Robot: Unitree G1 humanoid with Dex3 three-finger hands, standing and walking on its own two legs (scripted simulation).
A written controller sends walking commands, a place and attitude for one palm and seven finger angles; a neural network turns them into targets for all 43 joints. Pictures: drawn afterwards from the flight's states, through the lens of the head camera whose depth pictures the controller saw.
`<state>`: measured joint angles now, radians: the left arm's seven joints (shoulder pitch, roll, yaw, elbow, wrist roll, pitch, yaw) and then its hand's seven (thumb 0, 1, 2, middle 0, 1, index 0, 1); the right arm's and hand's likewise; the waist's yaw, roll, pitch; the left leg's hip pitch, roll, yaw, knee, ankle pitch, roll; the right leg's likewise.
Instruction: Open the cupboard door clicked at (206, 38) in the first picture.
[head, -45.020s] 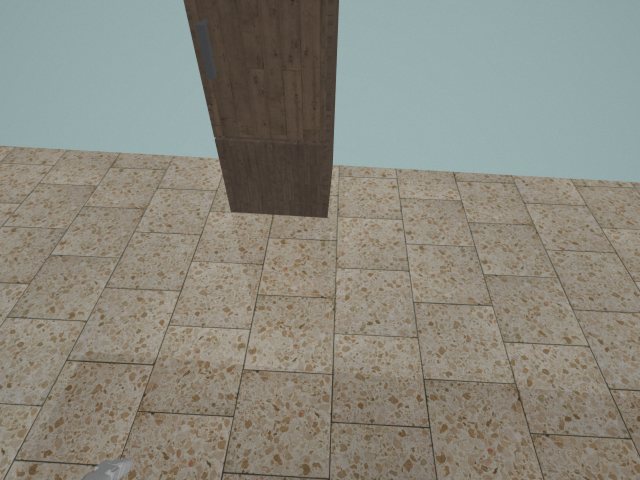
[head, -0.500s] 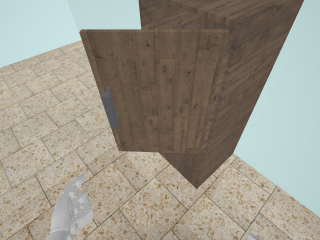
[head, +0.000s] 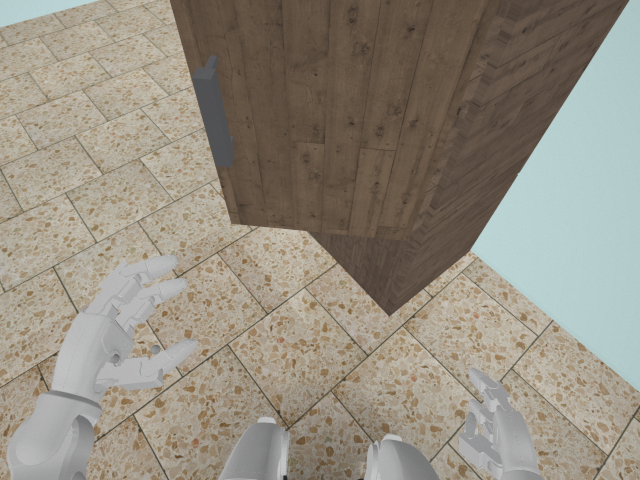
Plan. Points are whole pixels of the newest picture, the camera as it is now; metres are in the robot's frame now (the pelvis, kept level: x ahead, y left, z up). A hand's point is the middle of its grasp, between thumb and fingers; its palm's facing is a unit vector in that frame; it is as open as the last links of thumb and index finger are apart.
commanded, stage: raise the hand with hooked fingers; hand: left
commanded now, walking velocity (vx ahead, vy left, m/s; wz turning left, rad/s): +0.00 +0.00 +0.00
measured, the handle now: (219, 113) +0.61 +0.21 +0.08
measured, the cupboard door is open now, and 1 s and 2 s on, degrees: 45 45 45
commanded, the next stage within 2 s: move the hooked fingers beside the handle in 1.42 s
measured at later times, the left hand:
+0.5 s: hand (98, 305) +0.28 +0.27 +0.08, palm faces -0.02 -1.00 -0.05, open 13.0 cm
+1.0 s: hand (67, 256) +0.32 +0.31 +0.10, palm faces -0.01 -1.00 -0.04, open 14.0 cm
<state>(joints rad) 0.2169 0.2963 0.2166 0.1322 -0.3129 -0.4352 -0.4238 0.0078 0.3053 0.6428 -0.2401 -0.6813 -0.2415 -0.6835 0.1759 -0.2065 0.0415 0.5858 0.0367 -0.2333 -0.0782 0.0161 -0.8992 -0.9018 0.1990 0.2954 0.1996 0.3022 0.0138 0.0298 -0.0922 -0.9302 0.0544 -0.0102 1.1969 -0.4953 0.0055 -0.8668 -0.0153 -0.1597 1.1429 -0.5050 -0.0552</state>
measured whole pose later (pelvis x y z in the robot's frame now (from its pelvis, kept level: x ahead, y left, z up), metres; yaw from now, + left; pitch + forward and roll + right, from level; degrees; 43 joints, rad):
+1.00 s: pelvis +0.03 +0.03 +0.04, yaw -1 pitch +12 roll -3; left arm -0.04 0.45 0.44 0.44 -0.37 -0.28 -0.53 -0.01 -0.50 0.30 -0.30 -1.20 -0.30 -1.20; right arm 0.29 -0.28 0.04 0.57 0.04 -0.19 -0.08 0.02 -0.90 -0.90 0.20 0.30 0.20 0.30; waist -0.01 0.03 -0.09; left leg -0.75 0.03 0.04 0.98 -0.44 0.05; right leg -0.69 -0.03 -0.11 0.91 -0.42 0.00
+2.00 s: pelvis +0.03 +0.02 +0.04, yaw -2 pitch +15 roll -2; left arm -0.28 0.45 0.46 0.67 -0.30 -0.32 -0.49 -0.01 -0.50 0.30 -0.30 -1.20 -0.30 -1.20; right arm 0.31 -0.28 0.04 0.58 0.03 -0.14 -0.07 0.01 -0.90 -0.90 0.20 0.30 0.20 0.30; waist -0.05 0.02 -0.09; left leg -0.79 0.04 0.06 0.98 -0.44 0.04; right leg -0.76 -0.01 -0.09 0.94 -0.43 -0.02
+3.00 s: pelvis +0.03 +0.03 +0.01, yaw -4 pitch +23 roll -4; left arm -0.88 0.68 0.50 1.19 -0.13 -0.39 -0.45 -0.01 -0.50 0.30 -0.30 -1.20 -0.30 -1.20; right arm 0.38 -0.29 0.05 0.62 0.00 0.05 -0.04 0.01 -0.90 -0.90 0.20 0.30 0.20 0.30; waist -0.17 0.02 -0.09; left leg -1.03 0.06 0.05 1.10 -0.48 0.05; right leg -0.97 0.01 -0.09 1.01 -0.44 0.00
